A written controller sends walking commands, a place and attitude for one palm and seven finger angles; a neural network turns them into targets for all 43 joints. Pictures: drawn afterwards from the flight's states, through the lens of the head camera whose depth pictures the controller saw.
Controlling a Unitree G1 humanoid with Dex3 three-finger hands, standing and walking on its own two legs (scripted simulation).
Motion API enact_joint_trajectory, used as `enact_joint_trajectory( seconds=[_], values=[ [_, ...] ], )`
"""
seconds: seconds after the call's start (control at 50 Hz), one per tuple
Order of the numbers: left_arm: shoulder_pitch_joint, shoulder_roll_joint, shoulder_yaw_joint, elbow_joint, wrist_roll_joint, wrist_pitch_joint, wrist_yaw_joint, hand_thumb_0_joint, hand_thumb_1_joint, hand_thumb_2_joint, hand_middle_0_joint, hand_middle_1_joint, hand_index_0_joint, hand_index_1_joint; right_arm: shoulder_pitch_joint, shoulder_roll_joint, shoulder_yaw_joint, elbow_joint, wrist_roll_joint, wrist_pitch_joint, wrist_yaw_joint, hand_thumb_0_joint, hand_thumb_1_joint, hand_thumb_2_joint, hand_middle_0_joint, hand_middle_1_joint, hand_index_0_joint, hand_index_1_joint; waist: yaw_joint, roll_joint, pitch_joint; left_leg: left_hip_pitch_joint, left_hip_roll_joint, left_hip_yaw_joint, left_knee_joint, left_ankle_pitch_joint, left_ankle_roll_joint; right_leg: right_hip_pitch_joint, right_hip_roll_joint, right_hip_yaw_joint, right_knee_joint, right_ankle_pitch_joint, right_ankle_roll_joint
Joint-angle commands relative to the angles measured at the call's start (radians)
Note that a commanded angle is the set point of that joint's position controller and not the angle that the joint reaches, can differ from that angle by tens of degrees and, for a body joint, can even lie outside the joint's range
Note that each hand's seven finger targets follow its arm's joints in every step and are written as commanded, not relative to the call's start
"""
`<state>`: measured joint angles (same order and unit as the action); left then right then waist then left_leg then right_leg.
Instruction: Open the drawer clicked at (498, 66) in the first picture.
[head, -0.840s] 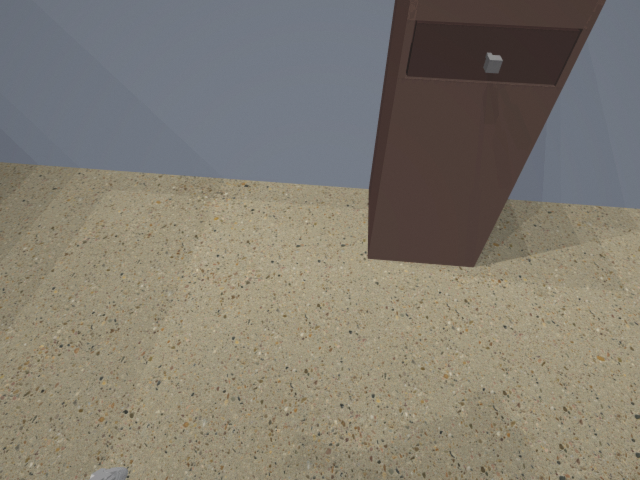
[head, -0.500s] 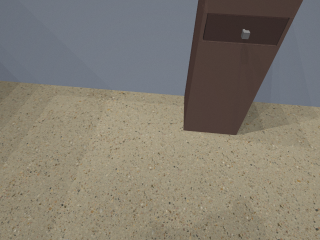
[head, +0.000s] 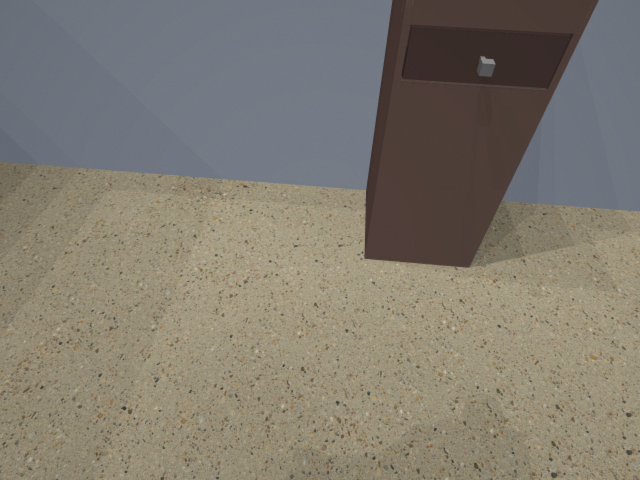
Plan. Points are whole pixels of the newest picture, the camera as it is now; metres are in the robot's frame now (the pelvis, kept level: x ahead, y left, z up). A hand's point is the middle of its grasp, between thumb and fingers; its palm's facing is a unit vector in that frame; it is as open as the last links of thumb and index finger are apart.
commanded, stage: look at it before walking up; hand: left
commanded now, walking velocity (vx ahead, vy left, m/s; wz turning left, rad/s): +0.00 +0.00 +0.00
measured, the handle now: (484, 64) +1.06 -0.36 +0.07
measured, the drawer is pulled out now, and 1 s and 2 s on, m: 0.00 0.00 0.00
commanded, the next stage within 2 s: walk to a spot facing it in 0.60 s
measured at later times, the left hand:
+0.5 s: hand out of the picture +0.07 +0.25 -0.16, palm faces -0.03 -0.94 -0.33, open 7.4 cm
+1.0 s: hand out of the picture +0.07 +0.21 -0.18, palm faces -0.11 -0.95 -0.28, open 7.4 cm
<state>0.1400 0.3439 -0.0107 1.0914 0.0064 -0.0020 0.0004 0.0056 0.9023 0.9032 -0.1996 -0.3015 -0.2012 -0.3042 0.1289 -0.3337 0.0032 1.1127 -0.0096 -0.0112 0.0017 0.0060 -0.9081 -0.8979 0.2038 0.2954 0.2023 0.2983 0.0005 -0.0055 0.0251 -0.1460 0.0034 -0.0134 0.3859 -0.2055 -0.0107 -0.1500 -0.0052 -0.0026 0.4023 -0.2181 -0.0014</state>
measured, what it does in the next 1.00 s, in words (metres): stands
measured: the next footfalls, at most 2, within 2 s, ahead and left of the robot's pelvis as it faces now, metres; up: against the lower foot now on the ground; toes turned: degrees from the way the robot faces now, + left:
left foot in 1.58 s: +0.05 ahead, +0.12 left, +0.00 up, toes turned -25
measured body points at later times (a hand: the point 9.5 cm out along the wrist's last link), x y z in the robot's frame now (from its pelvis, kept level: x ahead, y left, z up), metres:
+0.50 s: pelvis +0.00 +0.00 +0.00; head +0.01 +0.00 +0.45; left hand +0.07 +0.30 -0.13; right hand +0.08 -0.29 -0.13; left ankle +0.00 +0.13 -0.74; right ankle +0.00 -0.12 -0.74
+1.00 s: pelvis -0.01 -0.01 -0.01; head +0.02 -0.01 +0.44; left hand +0.07 +0.26 -0.16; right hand +0.06 -0.28 -0.15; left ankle +0.00 +0.13 -0.74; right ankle +0.00 -0.11 -0.74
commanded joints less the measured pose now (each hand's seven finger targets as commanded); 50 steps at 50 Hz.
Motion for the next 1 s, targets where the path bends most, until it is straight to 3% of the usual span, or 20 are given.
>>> enact_joint_trajectory(
  seconds=[0.0, 0.18, 0.34, 0.7, 0.72, 0.76, 0.8, 0.86, 0.92, 0.94, 0.96, 0.98],
  values=[
    [-0.044, 0.202, 0.046, -0.070, 0.004, -0.024, 0.011, 0.000, 0.900, 0.900, -0.200, -0.300, -0.200, -0.300, -0.055, -0.206, -0.040, -0.064, 0.000, -0.021, -0.013, 0.000, -0.900, -0.900, 0.200, 0.300, 0.200, 0.300, 0.002, -0.001, -0.027, -0.012, 0.107, -0.091, -0.069, 0.095, 0.038, -0.011, -0.115, 0.109, -0.084, 0.070, -0.030],
    [-0.042, 0.203, 0.045, -0.072, 0.005, -0.025, 0.010, 0.000, 0.900, 0.900, -0.200, -0.300, -0.200, -0.300, -0.057, -0.206, -0.040, -0.066, 0.000, -0.021, -0.011, 0.000, -0.900, -0.900, 0.200, 0.300, 0.200, 0.300, 0.001, 0.005, -0.035, -0.006, 0.106, -0.092, -0.070, 0.086, 0.036, -0.018, -0.116, 0.114, -0.094, 0.048, -0.030],
    [-0.036, 0.201, 0.045, -0.069, 0.005, -0.026, 0.010, 0.000, 0.900, 0.900, -0.200, -0.300, -0.200, -0.300, -0.055, -0.207, -0.039, -0.066, 0.003, -0.024, -0.013, 0.000, -0.900, -0.900, 0.200, 0.300, 0.200, 0.300, 0.002, 0.003, -0.064, 0.013, 0.113, -0.093, -0.065, 0.141, 0.037, 0.009, -0.115, 0.102, -0.080, 0.118, -0.029],
    [-0.037, 0.206, 0.046, -0.066, 0.005, -0.025, 0.010, 0.000, 0.900, 0.900, -0.200, -0.300, -0.200, -0.300, -0.064, -0.213, -0.039, -0.063, 0.002, -0.023, -0.015, 0.000, -0.900, -0.900, 0.200, 0.300, 0.200, 0.300, 0.002, 0.003, -0.051, 0.039, 0.116, -0.081, -0.069, 0.155, 0.034, 0.001, -0.116, 0.110, -0.090, 0.153, -0.030],
    [-0.035, 0.196, 0.047, -0.072, 0.005, -0.020, 0.009, 0.000, 0.900, 0.900, -0.200, -0.300, -0.200, -0.300, -0.055, -0.204, -0.040, -0.065, 0.000, -0.021, -0.018, 0.000, -0.900, -0.900, 0.200, 0.300, 0.200, 0.300, 0.000, 0.006, -0.048, 0.045, 0.119, -0.067, -0.051, 0.166, 0.031, -0.014, -0.115, 0.117, -0.078, 0.184, -0.032],
    [0.007, 0.116, 0.038, -0.072, 0.004, 0.003, 0.013, 0.000, 0.900, 0.900, -0.200, -0.300, -0.200, -0.300, -0.005, -0.112, -0.028, -0.065, -0.001, -0.006, -0.022, 0.000, -0.900, -0.900, 0.200, 0.300, 0.200, 0.300, -0.005, 0.004, -0.054, 0.041, 0.122, -0.028, -0.005, 0.170, 0.016, -0.039, -0.110, 0.132, -0.034, 0.236, -0.024],
    [0.034, 0.098, 0.042, -0.094, 0.007, 0.021, 0.014, 0.000, 0.900, 0.900, -0.200, -0.300, -0.200, -0.300, 0.024, -0.093, -0.035, -0.084, -0.002, 0.008, -0.028, 0.000, -0.900, -0.900, 0.200, 0.300, 0.200, 0.300, -0.007, -0.007, -0.042, 0.028, 0.129, -0.001, 0.027, 0.157, 0.011, -0.079, -0.100, 0.146, 0.012, 0.265, -0.023],
    [0.048, 0.098, 0.058, -0.140, 0.011, 0.035, 0.008, 0.000, 0.900, 0.900, -0.200, -0.300, -0.200, -0.300, 0.030, -0.105, -0.056, -0.131, -0.003, 0.018, -0.033, 0.000, -0.900, -0.900, 0.200, 0.300, 0.200, 0.300, -0.007, 0.007, -0.040, 0.005, 0.155, 0.003, 0.059, 0.112, 0.024, -0.144, -0.075, 0.156, 0.086, 0.246, -0.026],
    [0.058, 0.075, 0.065, -0.179, 0.012, 0.043, -0.001, 0.000, 0.900, 0.900, -0.200, -0.300, -0.200, -0.300, 0.022, -0.123, -0.074, -0.171, -0.005, 0.020, -0.035, 0.000, -0.900, -0.900, 0.200, 0.300, 0.200, 0.300, -0.006, 0.098, -0.035, -0.014, 0.226, -0.043, 0.022, 0.065, 0.065, -0.216, -0.015, 0.116, 0.223, 0.153, -0.011],
    [0.069, 0.058, 0.068, -0.187, 0.011, 0.044, -0.003, 0.000, 0.900, 0.900, -0.200, -0.300, -0.200, -0.300, 0.018, -0.130, -0.081, -0.183, -0.004, 0.018, -0.035, 0.000, -0.900, -0.900, 0.200, 0.300, 0.200, 0.300, -0.001, 0.149, -0.047, -0.021, 0.276, -0.073, 0.000, 0.098, 0.097, -0.226, 0.006, 0.078, 0.317, 0.066, -0.003],
    [0.077, 0.043, 0.071, -0.198, 0.012, 0.048, -0.006, 0.000, 0.900, 0.900, -0.200, -0.300, -0.200, -0.300, 0.010, -0.129, -0.085, -0.190, -0.005, 0.013, -0.034, 0.000, -0.900, -0.900, 0.200, 0.300, 0.200, 0.300, 0.005, 0.199, -0.041, -0.044, 0.336, -0.096, -0.026, 0.162, 0.140, -0.236, 0.018, 0.031, 0.429, -0.145, 0.011],
    [0.085, 0.028, 0.077, -0.207, 0.012, 0.051, -0.008, 0.000, 0.900, 0.900, -0.200, -0.300, -0.200, -0.300, -0.002, -0.124, -0.088, -0.203, -0.007, 0.011, -0.033, 0.000, -0.900, -0.900, 0.200, 0.300, 0.200, 0.300, 0.010, 0.220, -0.040, -0.066, 0.369, -0.096, -0.031, 0.218, 0.173, -0.234, 0.002, 0.012, 0.499, -0.266, 0.018]
  ],
)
